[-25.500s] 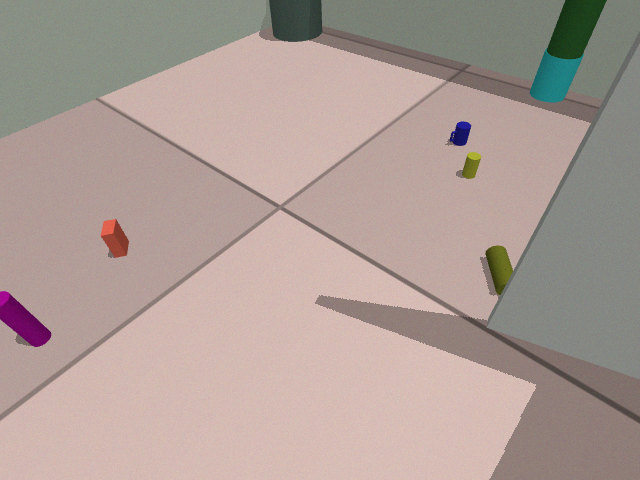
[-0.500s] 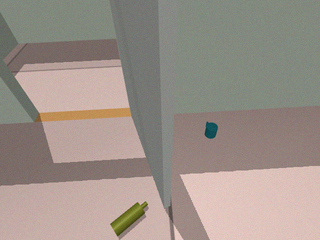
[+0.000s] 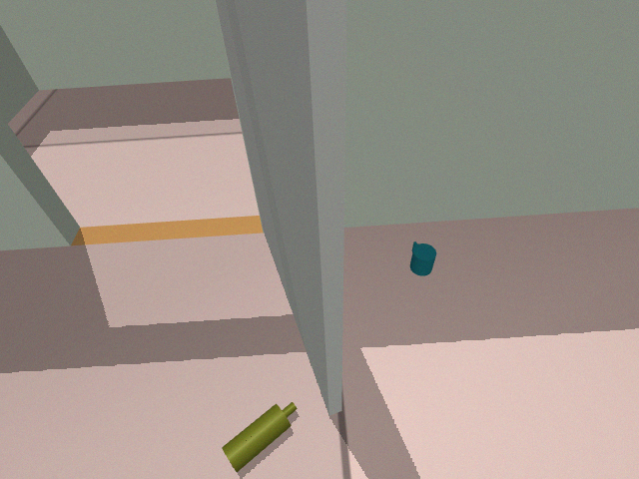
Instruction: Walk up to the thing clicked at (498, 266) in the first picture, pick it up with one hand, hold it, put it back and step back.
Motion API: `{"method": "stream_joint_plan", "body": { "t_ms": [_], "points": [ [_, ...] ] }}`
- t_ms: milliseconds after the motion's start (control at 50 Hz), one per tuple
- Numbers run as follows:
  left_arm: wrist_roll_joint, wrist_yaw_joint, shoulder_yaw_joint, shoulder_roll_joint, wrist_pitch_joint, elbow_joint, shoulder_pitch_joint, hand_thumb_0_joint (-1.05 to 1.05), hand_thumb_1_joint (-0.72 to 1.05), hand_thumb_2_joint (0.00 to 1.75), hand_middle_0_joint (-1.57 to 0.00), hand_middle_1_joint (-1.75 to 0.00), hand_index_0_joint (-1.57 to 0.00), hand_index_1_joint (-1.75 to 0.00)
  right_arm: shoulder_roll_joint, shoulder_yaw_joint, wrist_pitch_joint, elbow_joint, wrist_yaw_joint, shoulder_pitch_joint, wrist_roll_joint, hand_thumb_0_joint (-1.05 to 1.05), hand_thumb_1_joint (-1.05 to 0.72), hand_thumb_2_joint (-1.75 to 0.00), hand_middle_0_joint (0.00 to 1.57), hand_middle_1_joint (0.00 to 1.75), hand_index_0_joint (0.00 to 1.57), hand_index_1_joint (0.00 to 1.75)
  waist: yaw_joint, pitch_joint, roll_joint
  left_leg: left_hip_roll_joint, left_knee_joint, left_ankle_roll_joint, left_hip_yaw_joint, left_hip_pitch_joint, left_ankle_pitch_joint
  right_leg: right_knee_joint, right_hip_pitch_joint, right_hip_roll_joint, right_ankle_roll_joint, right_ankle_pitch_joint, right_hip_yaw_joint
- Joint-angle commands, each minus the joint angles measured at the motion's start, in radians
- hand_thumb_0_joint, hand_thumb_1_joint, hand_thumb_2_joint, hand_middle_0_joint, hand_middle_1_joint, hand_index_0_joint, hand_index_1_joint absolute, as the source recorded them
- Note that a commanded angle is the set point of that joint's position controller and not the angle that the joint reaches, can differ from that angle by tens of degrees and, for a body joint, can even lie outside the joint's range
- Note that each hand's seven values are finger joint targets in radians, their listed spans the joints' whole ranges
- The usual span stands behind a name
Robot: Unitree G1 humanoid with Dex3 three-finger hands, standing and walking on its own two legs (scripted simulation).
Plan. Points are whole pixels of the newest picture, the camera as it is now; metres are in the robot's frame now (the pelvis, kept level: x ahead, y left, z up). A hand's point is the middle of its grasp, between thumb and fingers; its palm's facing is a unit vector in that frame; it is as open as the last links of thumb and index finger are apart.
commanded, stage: stand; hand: left
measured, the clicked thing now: (263, 431) +0.42 +0.22 -0.74
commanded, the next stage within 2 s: none
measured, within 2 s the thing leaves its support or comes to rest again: neither
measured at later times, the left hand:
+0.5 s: hand out of the picture +0.07 +0.25 -0.16, palm faces -0.02 -0.94 -0.34, open 7.4 cm
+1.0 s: hand out of the picture +0.08 +0.25 -0.16, palm faces -0.02 -0.94 -0.34, open 7.4 cm
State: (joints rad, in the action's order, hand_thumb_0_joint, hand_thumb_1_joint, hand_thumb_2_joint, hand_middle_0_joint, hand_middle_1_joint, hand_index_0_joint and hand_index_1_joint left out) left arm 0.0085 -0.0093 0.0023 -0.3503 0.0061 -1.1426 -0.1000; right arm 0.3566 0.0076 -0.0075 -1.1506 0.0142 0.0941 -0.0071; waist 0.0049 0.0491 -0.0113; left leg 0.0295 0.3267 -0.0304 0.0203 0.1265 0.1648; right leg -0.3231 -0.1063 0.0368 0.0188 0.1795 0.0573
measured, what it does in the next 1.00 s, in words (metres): stands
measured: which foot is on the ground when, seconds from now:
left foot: down 0.00-1.00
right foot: down 0.00-1.00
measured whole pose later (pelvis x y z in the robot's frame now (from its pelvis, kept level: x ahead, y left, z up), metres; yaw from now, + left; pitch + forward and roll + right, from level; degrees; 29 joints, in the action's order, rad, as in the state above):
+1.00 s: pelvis +0.01 +0.00 +0.00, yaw +0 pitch -2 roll +0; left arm 0.01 -0.01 0.00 -0.35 0.01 -1.13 -0.11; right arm 0.35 0.01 -0.01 -1.13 0.01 0.11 -0.01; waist 0.01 0.04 -0.01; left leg 0.03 0.33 -0.03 0.02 0.11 0.17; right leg -0.32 -0.09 0.03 0.02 0.19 0.05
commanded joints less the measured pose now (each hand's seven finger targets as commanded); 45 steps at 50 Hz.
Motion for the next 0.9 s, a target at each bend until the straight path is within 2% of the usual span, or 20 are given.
{"method": "stream_joint_plan", "body": {
  "t_ms": [0, 100, 240, 300, 540, 720, 880],
  "points": [
    [0.0, 0.015, 0.04, -0.218, 0.025, 0.055, 0.04, 0.0, 0.9, 0.9, -0.2, -0.3, -0.2, -0.3, 0.208, -0.038, -0.017, 0.064, -0.018, -0.038, -0.002, 0.0, -0.9, -0.9, 0.2, 0.3, 0.2, 0.3, -0.005, -0.079, 0.016, 0.101, -0.039, 0.039, 0.075, -0.002, -0.139, 0.056, 0.019, 0.113, -0.024, -0.102, -0.088],
    [-0.002, 0.015, 0.042, -0.221, 0.024, 0.057, 0.039, 0.0, 0.9, 0.9, -0.2, -0.3, -0.2, -0.3, 0.206, -0.038, -0.016, 0.064, -0.017, -0.032, -0.003, 0.0, -0.9, -0.9, 0.2, 0.3, 0.2, 0.3, -0.004, -0.065, 0.013, 0.097, -0.046, 0.035, 0.076, 0.013, -0.116, 0.062, 0.016, 0.11, -0.025, -0.072, -0.09],
    [0.002, 0.014, 0.042, -0.217, 0.022, 0.06, 0.032, 0.0, 0.9, 0.9, -0.2, -0.3, -0.2, -0.3, 0.207, -0.037, -0.018, 0.07, -0.019, -0.036, -0.002, 0.0, -0.9, -0.9, 0.2, 0.3, 0.2, 0.3, -0.002, -0.069, 0.001, 0.099, -0.047, 0.035, 0.074, 0.005, -0.12, 0.057, 0.017, 0.11, -0.028, -0.089, -0.09],
    [0.001, 0.012, 0.04, -0.211, 0.021, 0.061, 0.027, 0.0, 0.9, 0.9, -0.2, -0.3, -0.2, -0.3, 0.217, -0.039, -0.018, 0.069, -0.019, -0.039, -0.001, 0.0, -0.9, -0.9, 0.2, 0.3, 0.2, 0.3, 0.001, -0.06, -0.006, 0.098, -0.051, 0.036, 0.075, 0.01, -0.08, 0.064, 0.007, 0.106, -0.027, -0.054, -0.089],
    [-0.001, 0.014, 0.044, -0.218, 0.023, 0.064, 0.028, 0.0, 0.9, 0.9, -0.2, -0.3, -0.2, -0.3, 0.209, -0.038, -0.019, 0.074, -0.02, -0.025, -0.003, 0.0, -0.9, -0.9, 0.2, 0.3, 0.2, 0.3, -0.002, -0.081, 0.009, 0.101, -0.04, 0.037, 0.072, -0.013, -0.157, 0.048, 0.025, 0.11, -0.031, -0.122, -0.087],
    [0.002, 0.015, 0.043, -0.219, 0.023, 0.066, 0.017, 0.0, 0.9, 0.9, -0.2, -0.3, -0.2, -0.3, 0.211, -0.036, -0.018, 0.078, -0.022, -0.02, -0.002, 0.0, -0.9, -0.9, 0.2, 0.3, 0.2, 0.3, -0.001, -0.081, 0.009, 0.104, -0.037, 0.041, 0.069, -0.019, -0.173, 0.05, 0.029, 0.111, -0.026, -0.146, -0.085],
    [0.002, 0.015, 0.04, -0.213, 0.022, 0.067, 0.017, 0.0, 0.9, 0.9, -0.2, -0.3, -0.2, -0.3, 0.211, -0.039, -0.016, 0.082, -0.022, -0.032, -0.001, 0.0, -0.9, -0.9, 0.2, 0.3, 0.2, 0.3, -0.001, -0.06, 0.007, 0.103, -0.043, 0.041, 0.069, -0.011, -0.133, 0.06, 0.015, 0.106, -0.029, -0.099, -0.085]
  ]
}}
